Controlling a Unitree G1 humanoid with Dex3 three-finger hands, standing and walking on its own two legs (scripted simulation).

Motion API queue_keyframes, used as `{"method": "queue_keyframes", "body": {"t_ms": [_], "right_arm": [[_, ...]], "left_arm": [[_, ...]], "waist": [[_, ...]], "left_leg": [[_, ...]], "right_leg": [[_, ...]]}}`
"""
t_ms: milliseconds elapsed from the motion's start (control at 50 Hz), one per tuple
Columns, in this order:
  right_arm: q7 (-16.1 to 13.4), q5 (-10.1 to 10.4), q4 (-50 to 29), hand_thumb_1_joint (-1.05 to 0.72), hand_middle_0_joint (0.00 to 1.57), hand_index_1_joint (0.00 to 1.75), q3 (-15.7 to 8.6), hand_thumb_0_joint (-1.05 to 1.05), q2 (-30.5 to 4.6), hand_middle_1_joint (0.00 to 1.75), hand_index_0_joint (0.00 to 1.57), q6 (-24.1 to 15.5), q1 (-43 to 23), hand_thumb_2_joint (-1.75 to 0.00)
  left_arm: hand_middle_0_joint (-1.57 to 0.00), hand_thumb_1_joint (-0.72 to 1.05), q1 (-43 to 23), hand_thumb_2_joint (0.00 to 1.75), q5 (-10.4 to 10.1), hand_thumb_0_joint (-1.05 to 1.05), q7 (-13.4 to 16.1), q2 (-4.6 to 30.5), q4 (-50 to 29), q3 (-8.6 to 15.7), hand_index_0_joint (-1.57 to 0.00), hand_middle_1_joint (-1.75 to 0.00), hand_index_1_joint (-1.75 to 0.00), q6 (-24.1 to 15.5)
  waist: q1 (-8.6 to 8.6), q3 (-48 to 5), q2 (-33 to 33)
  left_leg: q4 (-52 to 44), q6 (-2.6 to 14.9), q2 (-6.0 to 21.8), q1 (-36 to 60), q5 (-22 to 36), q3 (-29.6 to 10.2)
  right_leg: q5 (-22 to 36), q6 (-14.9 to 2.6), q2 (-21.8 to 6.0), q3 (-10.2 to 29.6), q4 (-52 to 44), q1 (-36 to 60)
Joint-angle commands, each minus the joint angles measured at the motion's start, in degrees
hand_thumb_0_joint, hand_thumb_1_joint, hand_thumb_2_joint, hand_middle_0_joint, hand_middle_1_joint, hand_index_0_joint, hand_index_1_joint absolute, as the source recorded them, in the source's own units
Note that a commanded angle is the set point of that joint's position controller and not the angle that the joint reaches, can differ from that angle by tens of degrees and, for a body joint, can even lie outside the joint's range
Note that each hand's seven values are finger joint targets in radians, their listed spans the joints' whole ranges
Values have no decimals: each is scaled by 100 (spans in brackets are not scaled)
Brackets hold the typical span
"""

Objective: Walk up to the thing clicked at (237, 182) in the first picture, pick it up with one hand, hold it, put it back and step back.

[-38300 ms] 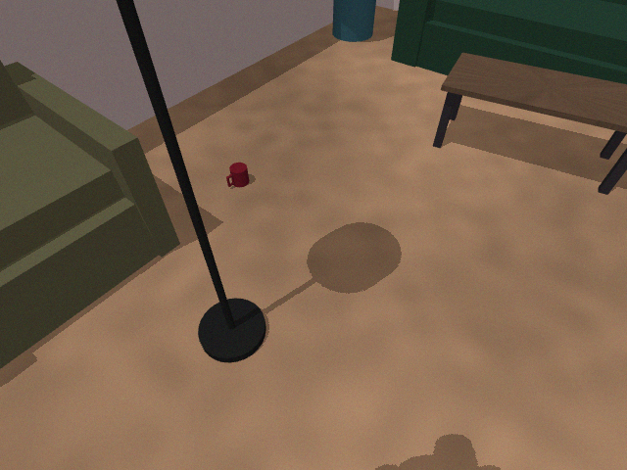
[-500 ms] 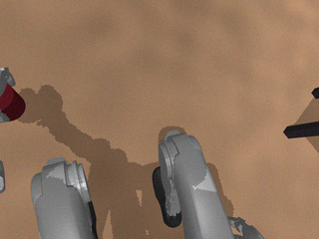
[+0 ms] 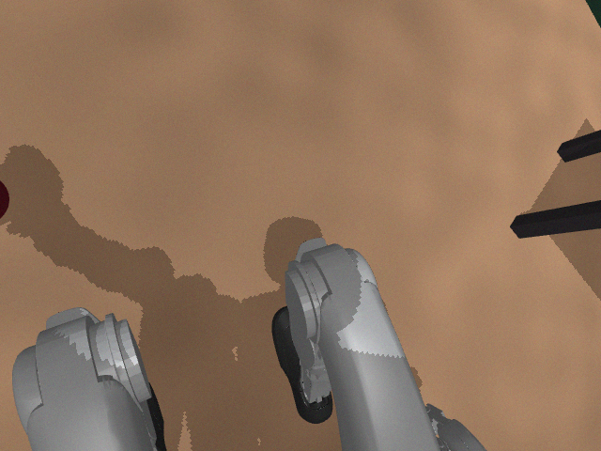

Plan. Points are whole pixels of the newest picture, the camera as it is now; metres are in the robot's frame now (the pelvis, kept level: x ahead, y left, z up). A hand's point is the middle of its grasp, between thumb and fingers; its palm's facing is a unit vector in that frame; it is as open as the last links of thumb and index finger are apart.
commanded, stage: rest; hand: left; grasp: from above
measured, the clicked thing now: out of the picture +0.47 +0.32 -0.25
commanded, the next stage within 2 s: open in 0.48 s
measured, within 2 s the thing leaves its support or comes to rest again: rests again in 1.96 s
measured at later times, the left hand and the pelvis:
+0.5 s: hand out of the picture +0.47 +0.30 -0.23, palm faces -0.46 -0.13 -0.88, open 10.6 cm; pelvis +0.00 +0.00 +0.00, yaw -2 degrees
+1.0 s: hand out of the picture +0.47 +0.31 -0.23, palm faces -0.45 -0.13 -0.88, open 12.4 cm; pelvis -0.01 +0.00 -0.01, yaw -3 degrees
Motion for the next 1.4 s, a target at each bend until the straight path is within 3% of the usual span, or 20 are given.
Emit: {"method": "queue_keyframes", "body": {"t_ms": [0, 40, 80, 100, 200, 280, 500, 560, 600, 620, 660, 760, 900, 1000, 1020, 1180, 1260, 1280, 1300, 1380], "right_arm": [[-37, -61, 9, -90, 20, 30, -445, 0, -1802, 30, 20, -53, 1350, -89], [-6, -53, 48, -90, 20, 30, -378, 0, -1767, 30, 20, -65, 1277, -90], [24, -95, -21, -90, 20, 30, -360, 0, -1858, 30, 20, -113, 1314, -89], [13, -76, -26, -90, 20, 30, -357, 0, -1868, 30, 20, -105, 1264, -90], [93, -143, 15, -90, 20, 30, -289, 0, -1902, 30, 20, -152, 1240, -90], [112, -169, -3, -90, 20, 30, -240, 0, -1914, 30, 20, -191, 1209, -90], [152, -199, -52, -90, 20, 30, -97, 0, -1999, 30, 20, -320, 1029, -90], [153, -205, -135, -90, 20, 30, -84, 0, -2074, 30, 20, -360, 1003, -90], [169, -192, -120, -90, 20, 30, -56, 0, -2046, 30, 20, -366, 968, -90], [183, -229, -206, -90, 20, 30, -35, 0, -2093, 30, 20, -389, 950, -90], [180, -213, -171, -89, 20, 30, -23, 0, -2078, 30, 20, -389, 994, -90], [221, -245, -219, -89, 20, 30, 6, 0, -2148, 30, 20, -487, 955, -90], [253, -259, -217, -89, 20, 30, 19, 0, -2180, 30, 20, -530, 999, -90], [250, -250, -246, -89, 20, 30, 28, 0, -2199, 30, 20, -516, 1002, -90], [264, -239, -157, -90, 20, 30, 39, 0, -2111, 30, 20, -515, 1020, -90], [254, -209, -185, -89, 20, 30, 23, 0, -2096, 30, 20, -423, 1005, -90], [270, -207, -275, -89, 20, 30, 13, 0, -2142, 30, 20, -398, 1001, -90], [250, -201, -227, -89, 20, 30, -29, 0, -2215, 30, 20, -377, 1083, -90], [255, -174, -296, -89, 20, 30, -3, 0, -2114, 30, 20, -376, 986, -90], [246, -179, -282, -90, 20, 30, 6, 0, -2100, 30, 20, -337, 984, -90]], "left_arm": [[-87, 56, -1895, 91, -66, 0, 319, 1461, -821, 92, -90, -91, -88, -36], [-89, 56, -1892, 91, -79, 0, 368, 1622, -923, 121, -92, -89, -86, -63], [-90, 58, -1878, 93, -58, 0, 375, 1652, -916, 164, -92, -90, -87, -80], [-89, 56, -1757, 95, -36, 0, 414, 1769, -995, 205, -91, -90, -88, -88], [-91, 59, -1866, 94, 10, 0, 525, 1621, -712, 71, -93, -89, -86, -97], [-90, 58, -1725, 96, -51, 0, 581, 1726, -565, 99, -92, -91, -89, -85], [-87, 57, -1864, 90, -1, 0, 642, 1495, 67, -253, -91, -92, -88, -85], [-85, 54, -1936, 87, 8, 0, 663, 1694, -12, -165, -89, -92, -87, -113], [-69, 38, -1994, 87, 19, 0, 674, 1658, -104, -238, -73, -89, -87, -106], [-61, 30, -2011, 85, 55, 0, 682, 1711, 20, -169, -65, -90, -87, -102], [-47, 14, -1970, 79, 38, 0, 710, 1755, -26, -186, -50, -89, -86, -114], [-30, -19, -2036, 78, 35, 0, 722, 1799, 7, -159, -33, -91, -87, -137], [-21, -31, -1977, 91, 2, 0, 735, 2031, -32, -2, -24, -100, -98, -141], [-12, -43, -1899, 94, -56, 0, 686, 2020, -209, -65, -14, -104, -102, -95], [-11, -45, -1872, 94, -66, 0, 652, 1769, -107, -252, -13, -105, -102, -74], [-7, -50, -1718, 97, -191, 0, 601, 1886, -410, -152, -8, -107, -105, 16], [-6, -50, -1628, 97, -169, 0, 501, 1772, -220, -170, -8, -106, -104, 46], [-6, -51, -1585, 98, -182, 0, 498, 1934, -268, 3, -8, -106, -104, 48], [-6, -51, -1707, 98, -191, 0, 459, 1754, -484, -183, -7, -105, -104, 21], [-6, -50, -1621, 98, -203, 0, 429, 1714, -309, -190, -8, -107, -105, -7]], "waist": [[-253, -3981, 2577], [-122, -4045, 2643], [-238, -3908, 2593], [-109, -4119, 2673], [-371, -3816, 2593], [-268, -3782, 2543], [-522, -3164, 2461], [-521, -3176, 2558], [-481, -3344, 2620], [-608, -3252, 2454], [-514, -3336, 2472], [-615, -3063, 2527], [-579, -3188, 2487], [-514, -3406, 2580], [-531, -3257, 2699], [-381, -3602, 2823], [-511, -3317, 2668], [-490, -3297, 2645], [-418, -3415, 2775], [-484, -3392, 2659]], "left_leg": [[-1381, 103, 29, 3326, 1631, 647], [-1417, 110, 35, 3289, 1570, 663], [-1331, 104, 41, 3273, 1647, 650], [-1353, 90, 51, 3398, 1729, 620], [-1278, 109, 74, 3256, 1613, 579], [-1362, 123, 75, 3150, 1525, 538], [-1361, 118, 111, 3016, 1087, 436], [-1429, 92, 120, 3076, 1107, 357], [-1410, 86, 133, 3162, 1230, 345], [-1313, 111, 134, 3095, 1225, 360], [-1343, 113, 125, 3055, 1268, 371], [-1342, 97, 145, 3029, 1148, 328], [-1327, 121, 138, 2919, 1031, 360], [-1344, 97, 151, 3070, 1287, 330], [-1348, 78, 147, 3107, 1264, 327], [-1352, 57, 157, 3280, 1664, 341], [-1334, 70, 138, 3121, 1501, 346], [-1353, 54, 139, 3114, 1565, 327], [-1400, 49, 128, 3180, 1531, 350], [-1363, 74, 139, 3128, 1445, 344]], "right_leg": [[1693, -564, 158, -954, -1032, 1976], [1686, -567, 184, -935, -1036, 2074], [1710, -559, 181, -977, -1051, 2095], [1759, -585, 199, -986, -1025, 2119], [1763, -545, 220, -1044, -998, 2053], [1699, -527, 241, -1044, -1057, 2164], [1379, -522, 271, -1141, -1046, 1793], [1368, -524, 255, -1175, -1013, 1807], [1478, -534, 281, -1156, -985, 1856], [1513, -499, 261, -1166, -1000, 1908], [1548, -503, 282, -1152, -1050, 2010], [1458, -495, 277, -1195, -1008, 1864], [1362, -483, 301, -1176, -1101, 2046], [1572, -490, 312, -1194, -1071, 2164], [1569, -518, 302, -1184, -995, 2003], [1849, -523, 323, -1183, -1016, 2206], [1710, -533, 299, -1188, -1044, 2099], [1741, -537, 279, -1193, -1040, 2105], [1691, -555, 292, -1162, -1036, 2110], [1675, -538, 301, -1171, -1060, 2159]]}}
